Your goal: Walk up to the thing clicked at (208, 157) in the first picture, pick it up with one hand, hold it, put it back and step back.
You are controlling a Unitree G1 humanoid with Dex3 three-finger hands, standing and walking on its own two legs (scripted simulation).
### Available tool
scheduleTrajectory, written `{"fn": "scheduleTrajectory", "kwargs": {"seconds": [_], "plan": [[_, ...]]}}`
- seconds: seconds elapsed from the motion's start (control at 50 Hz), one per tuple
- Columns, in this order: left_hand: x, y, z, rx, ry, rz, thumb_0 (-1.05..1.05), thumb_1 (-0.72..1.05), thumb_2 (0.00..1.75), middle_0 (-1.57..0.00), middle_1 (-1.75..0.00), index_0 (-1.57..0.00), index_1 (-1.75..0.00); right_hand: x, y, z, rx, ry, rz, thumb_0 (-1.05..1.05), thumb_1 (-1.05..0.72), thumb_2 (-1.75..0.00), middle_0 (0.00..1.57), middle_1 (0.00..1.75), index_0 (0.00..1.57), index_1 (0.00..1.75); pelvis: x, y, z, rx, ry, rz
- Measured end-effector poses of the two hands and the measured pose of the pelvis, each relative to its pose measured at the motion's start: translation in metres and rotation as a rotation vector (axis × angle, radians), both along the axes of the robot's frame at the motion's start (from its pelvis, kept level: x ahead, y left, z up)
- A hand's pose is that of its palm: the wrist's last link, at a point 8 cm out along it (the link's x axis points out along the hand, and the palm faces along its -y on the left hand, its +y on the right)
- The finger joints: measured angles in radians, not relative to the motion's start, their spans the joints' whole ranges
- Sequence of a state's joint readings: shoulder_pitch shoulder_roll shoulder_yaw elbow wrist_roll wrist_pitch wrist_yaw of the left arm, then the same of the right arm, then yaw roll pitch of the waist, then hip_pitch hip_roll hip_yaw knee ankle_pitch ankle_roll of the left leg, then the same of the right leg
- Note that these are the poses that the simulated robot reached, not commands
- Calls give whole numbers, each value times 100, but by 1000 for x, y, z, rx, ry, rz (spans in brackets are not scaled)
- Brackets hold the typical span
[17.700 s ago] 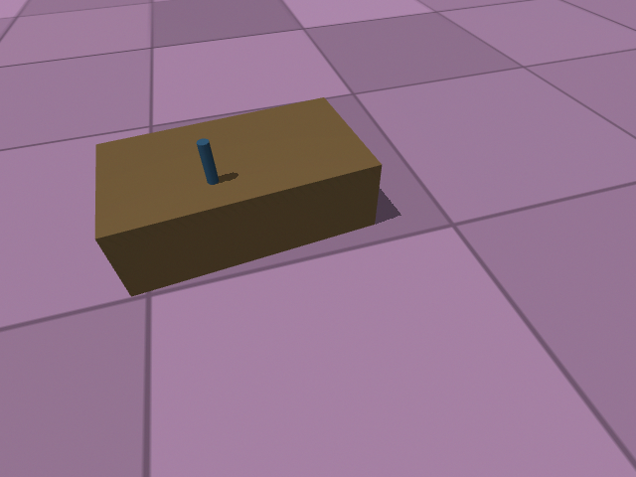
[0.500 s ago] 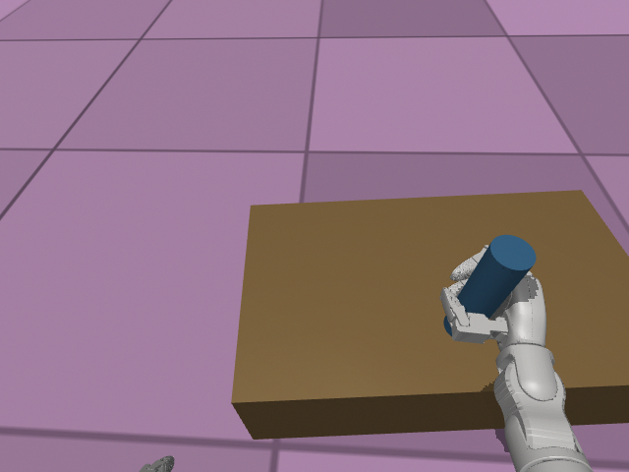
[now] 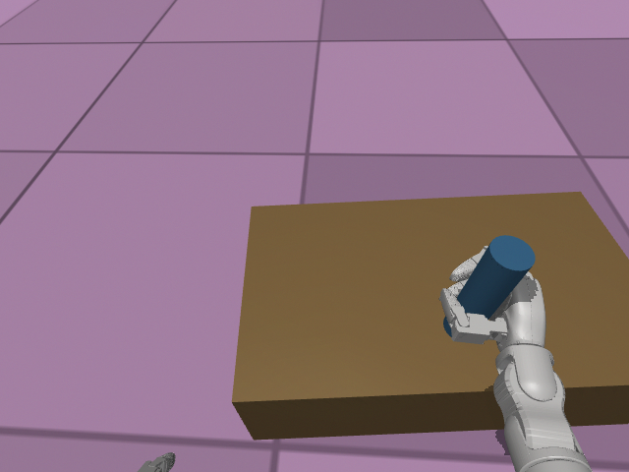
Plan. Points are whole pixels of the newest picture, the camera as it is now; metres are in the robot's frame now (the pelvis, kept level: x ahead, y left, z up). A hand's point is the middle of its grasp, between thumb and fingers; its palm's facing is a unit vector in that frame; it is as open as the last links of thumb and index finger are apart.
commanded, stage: hold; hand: right
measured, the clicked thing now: (482, 295) +0.33 -0.18 +0.07
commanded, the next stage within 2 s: crouch in 1.04 s
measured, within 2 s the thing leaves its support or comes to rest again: neither
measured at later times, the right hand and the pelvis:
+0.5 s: hand (465, 300) +0.33 -0.17 +0.05, palm faces +0.17 +0.98 +0.00, open 5.9 cm; pelvis +0.00 +0.00 +0.00, yaw +0 degrees
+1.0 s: hand (461, 301) +0.33 -0.17 +0.05, palm faces +0.16 +0.99 +0.00, open 5.9 cm; pelvis +0.00 +0.00 +0.00, yaw +0 degrees
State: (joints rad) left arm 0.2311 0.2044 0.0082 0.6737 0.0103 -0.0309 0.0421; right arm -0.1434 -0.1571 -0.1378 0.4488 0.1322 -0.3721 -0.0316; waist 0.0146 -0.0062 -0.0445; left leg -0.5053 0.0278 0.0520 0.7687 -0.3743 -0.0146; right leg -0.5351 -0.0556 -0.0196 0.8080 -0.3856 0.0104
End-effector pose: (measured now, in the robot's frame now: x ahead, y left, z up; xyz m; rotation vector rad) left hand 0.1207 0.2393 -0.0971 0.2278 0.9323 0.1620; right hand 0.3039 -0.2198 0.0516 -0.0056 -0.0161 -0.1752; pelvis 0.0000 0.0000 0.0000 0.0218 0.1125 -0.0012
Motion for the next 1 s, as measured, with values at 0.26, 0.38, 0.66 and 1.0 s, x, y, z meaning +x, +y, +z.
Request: {"fn": "scheduleTrajectory", "kwargs": {"seconds": [0.26, 0.38, 0.66, 1.0], "plan": [[-5, 0, -2, -4, 12, 0, 1, 90, 90, -20, -31, -21, -30, 0, 3, -1, 1, 1, 9, -2, 1, -128, 96, 122, 102, 122, -2, 0, 0, 0, 4, 3], [-6, 0, -3, -3, 15, 5, 1, 90, 90, -20, -31, -21, -30, -2, 1, 0, 0, 0, 1, -2, 1, -128, 96, 122, 102, 122, -1, 0, 0, 0, 2, 2], [-4, 0, -1, -1, -1, 1, 1, 90, 90, -20, -31, -21, -30, -2, 1, -1, 4, 2, 7, -2, 1, -127, 96, 122, 102, 122, -3, 0, -1, 0, 2, 2], [-1, -1, -3, -12, 0, -9, 1, 91, 89, -20, -31, -21, -30, 2, 4, -2, 2, 5, 12, -2, 1, -127, 96, 122, 102, 122, -1, 2, -1, -2, 11, 3]]}}
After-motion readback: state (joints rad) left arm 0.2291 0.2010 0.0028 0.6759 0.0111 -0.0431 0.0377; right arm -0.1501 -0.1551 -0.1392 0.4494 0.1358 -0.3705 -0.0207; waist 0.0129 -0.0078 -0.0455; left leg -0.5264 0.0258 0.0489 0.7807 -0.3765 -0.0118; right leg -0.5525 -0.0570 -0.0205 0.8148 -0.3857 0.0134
